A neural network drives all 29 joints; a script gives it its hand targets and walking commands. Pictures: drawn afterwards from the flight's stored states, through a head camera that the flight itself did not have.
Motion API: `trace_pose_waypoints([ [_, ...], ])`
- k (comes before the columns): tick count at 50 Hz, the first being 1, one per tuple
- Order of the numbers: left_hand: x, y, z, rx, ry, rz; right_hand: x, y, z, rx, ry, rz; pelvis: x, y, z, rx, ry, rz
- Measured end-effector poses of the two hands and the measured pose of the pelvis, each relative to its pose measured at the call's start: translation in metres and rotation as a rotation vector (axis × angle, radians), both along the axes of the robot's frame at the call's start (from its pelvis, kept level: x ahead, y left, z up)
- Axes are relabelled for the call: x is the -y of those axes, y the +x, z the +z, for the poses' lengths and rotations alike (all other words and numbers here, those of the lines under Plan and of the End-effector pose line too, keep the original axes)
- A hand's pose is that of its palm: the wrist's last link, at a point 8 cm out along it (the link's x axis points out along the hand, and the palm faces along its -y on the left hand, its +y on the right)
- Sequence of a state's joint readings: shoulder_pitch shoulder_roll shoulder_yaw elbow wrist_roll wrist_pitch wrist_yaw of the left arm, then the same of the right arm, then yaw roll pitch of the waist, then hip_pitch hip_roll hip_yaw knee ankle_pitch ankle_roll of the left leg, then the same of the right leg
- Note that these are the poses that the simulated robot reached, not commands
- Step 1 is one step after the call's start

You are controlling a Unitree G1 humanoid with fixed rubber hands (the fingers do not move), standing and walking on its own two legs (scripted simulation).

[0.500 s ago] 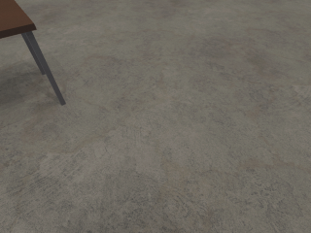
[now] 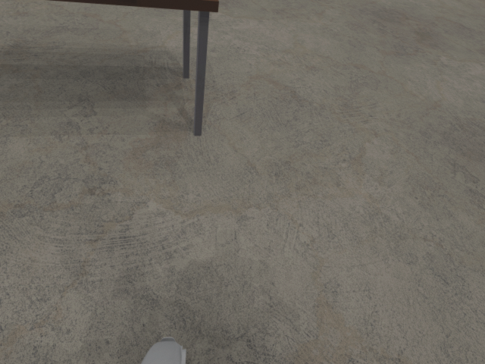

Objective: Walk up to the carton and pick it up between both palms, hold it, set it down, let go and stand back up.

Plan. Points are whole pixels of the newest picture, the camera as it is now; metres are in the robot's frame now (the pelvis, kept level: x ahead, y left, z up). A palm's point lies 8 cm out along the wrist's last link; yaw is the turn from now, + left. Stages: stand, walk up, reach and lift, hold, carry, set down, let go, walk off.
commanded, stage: walk up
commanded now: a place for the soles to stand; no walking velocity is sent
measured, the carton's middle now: out of the picture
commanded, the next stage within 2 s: none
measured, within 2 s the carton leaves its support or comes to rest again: neither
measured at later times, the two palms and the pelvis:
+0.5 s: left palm (94, 354) +0.17 +0.21 -0.09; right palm (344, 255) +0.37 -0.26 -0.11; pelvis +0.23 -0.02 +0.02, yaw +14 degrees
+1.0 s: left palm (52, 220) +0.42 +0.37 -0.11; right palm (263, 162) +0.59 -0.08 -0.07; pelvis +0.45 +0.11 +0.03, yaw +24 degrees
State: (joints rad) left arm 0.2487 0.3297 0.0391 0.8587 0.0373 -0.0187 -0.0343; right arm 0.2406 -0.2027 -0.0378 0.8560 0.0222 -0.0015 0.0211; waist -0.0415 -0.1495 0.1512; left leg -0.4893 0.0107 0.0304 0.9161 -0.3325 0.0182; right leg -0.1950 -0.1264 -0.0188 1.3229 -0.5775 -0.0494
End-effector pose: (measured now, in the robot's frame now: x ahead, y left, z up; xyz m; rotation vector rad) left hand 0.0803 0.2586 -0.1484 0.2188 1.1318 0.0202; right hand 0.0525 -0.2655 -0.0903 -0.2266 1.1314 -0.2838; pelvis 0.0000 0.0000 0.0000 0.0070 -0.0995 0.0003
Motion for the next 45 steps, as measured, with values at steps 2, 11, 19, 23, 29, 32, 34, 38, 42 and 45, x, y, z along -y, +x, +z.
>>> trace_pose_waypoints([
  [2,0.004,0.031,0.016,0.071,-0.014,-0.005,-0.01,0.009,0.004,-0.037,0.014,0.019,0.001,0.014,0.01,-0.004,0.006,0.016],
  [11,0.026,0.122,0.076,0.209,0.022,0.03,-0.007,0.068,0.0,-0.069,0.098,0.073,0.014,0.1,0.031,-0.029,0.017,0.073],
  [19,0.036,0.13,0.058,0.201,0.116,0.271,0.018,0.197,-0.044,-0.053,0.118,0.264,0.034,0.184,0.0,-0.037,-0.041,0.165],
  [23,0.044,0.104,0.058,0.088,0.111,0.376,0.004,0.277,-0.029,0.025,0.114,0.375,0.027,0.213,0.011,-0.022,-0.055,0.219],
  [29,0.044,0.079,0.06,-0.096,0.083,0.476,-0.039,0.381,0.011,0.108,0.113,0.494,0.008,0.259,0.03,-0.018,-0.056,0.285],
  [32,0.035,0.086,0.058,-0.159,0.053,0.502,-0.067,0.423,0.024,0.11,0.108,0.54,-0.007,0.288,0.036,-0.028,-0.057,0.322],
  [34,0.025,0.1,0.053,-0.178,0.032,0.511,-0.088,0.449,0.028,0.109,0.1,0.572,-0.021,0.309,0.036,-0.035,-0.059,0.345],
  [38,-0.008,0.14,0.029,-0.199,-0.004,0.518,-0.136,0.501,0.018,0.1,0.064,0.631,-0.06,0.354,0.02,-0.048,-0.069,0.378],
  [42,-0.046,0.19,0.007,-0.209,-0.03,0.501,-0.177,0.53,0.002,0.093,0.052,0.617,-0.09,0.386,0.005,-0.037,-0.023,0.427],
  [45,-0.074,0.239,0.01,-0.165,-0.033,0.479,-0.188,0.535,0.007,0.069,0.063,0.532,-0.1,0.41,0.012,-0.026,-0.019,0.435],
])
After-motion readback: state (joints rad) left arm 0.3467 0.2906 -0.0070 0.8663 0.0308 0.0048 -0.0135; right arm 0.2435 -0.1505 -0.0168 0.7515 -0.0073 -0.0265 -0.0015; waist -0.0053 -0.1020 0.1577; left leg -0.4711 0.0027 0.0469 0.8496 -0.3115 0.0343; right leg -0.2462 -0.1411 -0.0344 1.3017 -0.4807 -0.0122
